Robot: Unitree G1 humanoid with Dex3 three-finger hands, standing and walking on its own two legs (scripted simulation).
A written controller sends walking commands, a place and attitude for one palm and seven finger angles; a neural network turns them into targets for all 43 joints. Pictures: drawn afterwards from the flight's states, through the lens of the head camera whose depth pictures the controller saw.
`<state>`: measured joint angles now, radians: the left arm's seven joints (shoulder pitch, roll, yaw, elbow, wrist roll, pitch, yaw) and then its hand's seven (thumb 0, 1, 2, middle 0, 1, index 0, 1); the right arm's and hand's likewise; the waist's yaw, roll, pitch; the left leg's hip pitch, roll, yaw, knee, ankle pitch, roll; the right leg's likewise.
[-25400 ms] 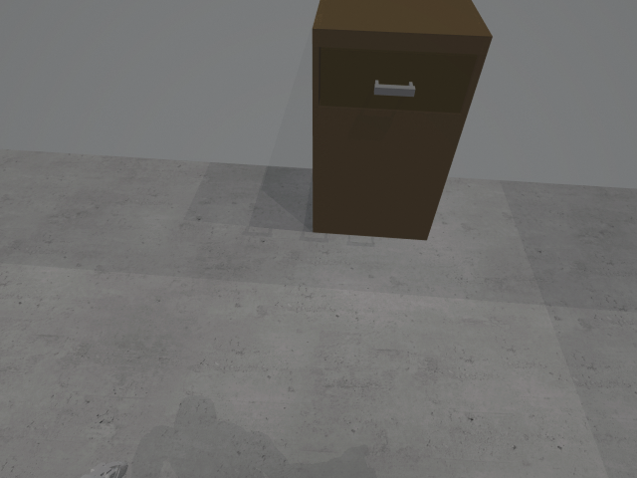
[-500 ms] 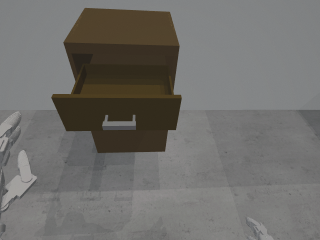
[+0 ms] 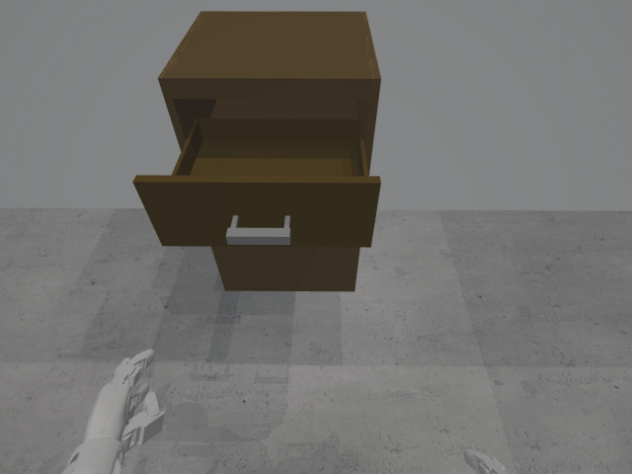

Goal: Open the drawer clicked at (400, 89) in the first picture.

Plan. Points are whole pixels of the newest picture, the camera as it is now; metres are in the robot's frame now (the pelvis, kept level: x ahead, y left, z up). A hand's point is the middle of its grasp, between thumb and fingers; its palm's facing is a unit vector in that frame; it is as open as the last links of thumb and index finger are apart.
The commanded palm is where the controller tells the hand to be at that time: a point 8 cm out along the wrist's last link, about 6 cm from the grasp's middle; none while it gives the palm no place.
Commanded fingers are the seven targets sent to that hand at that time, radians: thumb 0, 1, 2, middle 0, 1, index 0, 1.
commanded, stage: let the arm hang, fingers relaxed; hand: left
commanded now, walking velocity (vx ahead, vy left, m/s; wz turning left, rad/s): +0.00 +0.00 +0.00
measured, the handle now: (260, 228) +0.56 +0.13 -0.06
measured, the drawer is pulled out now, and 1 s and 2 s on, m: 0.30 0.30 0.30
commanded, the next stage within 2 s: look to check the result in 0.94 s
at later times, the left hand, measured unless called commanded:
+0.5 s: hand out of the picture -0.02 +0.17 -0.16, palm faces +0.01 -0.98 -0.21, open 7.3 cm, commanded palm none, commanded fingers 0.00 0.90 0.90 -0.20 -0.30 -0.20 -0.30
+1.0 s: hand out of the picture +0.00 +0.16 -0.16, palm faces +0.01 -0.98 -0.18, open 7.4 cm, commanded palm none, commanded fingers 0.00 0.90 0.90 -0.20 -0.30 -0.20 -0.30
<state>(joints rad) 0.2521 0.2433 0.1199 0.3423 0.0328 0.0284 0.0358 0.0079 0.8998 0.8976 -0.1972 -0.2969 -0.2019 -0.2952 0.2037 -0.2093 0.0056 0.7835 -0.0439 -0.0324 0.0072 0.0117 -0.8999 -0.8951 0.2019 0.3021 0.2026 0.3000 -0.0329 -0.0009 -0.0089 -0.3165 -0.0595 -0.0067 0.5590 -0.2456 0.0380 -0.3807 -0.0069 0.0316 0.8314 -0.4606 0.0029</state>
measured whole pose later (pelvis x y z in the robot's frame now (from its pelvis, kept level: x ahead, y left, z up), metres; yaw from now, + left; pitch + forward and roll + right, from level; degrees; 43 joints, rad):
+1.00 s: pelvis +0.00 +0.00 +0.01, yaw -2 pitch -2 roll +0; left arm 0.29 0.13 0.02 1.13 0.01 0.00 0.03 0.01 0.91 0.90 -0.20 -0.30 -0.20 -0.30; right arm 0.30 -0.11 -0.01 1.12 -0.01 0.00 -0.04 0.01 -0.91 -0.90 0.20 0.30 0.20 0.30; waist -0.01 0.01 0.06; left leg -0.19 -0.02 -0.01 0.43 -0.20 0.02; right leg -0.16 0.04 0.04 0.42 -0.22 -0.02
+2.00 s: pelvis +0.01 -0.01 +0.02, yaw -2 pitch -2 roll +0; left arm 0.27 0.13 0.02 1.13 0.01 -0.01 0.03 0.01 0.91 0.90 -0.20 -0.30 -0.20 -0.30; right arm 0.28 -0.12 -0.02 1.13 -0.01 0.00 -0.04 0.01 -0.90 -0.90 0.20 0.30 0.20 0.30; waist -0.01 0.01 0.07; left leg -0.17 -0.01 -0.01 0.40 -0.20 0.00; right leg -0.14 0.05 0.04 0.40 -0.22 -0.03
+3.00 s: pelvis +0.02 -0.02 +0.02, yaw -2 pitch -2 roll +0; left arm 0.22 0.19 0.03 1.12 0.01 -0.01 0.02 0.01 0.90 0.90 -0.20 -0.30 -0.20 -0.30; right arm 0.22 -0.18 -0.02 1.12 -0.01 0.00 -0.04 0.01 -0.90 -0.90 0.20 0.30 0.20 0.30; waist -0.01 0.01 0.08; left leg -0.14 0.00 -0.01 0.38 -0.20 0.00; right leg -0.11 0.05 0.04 0.37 -0.21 -0.04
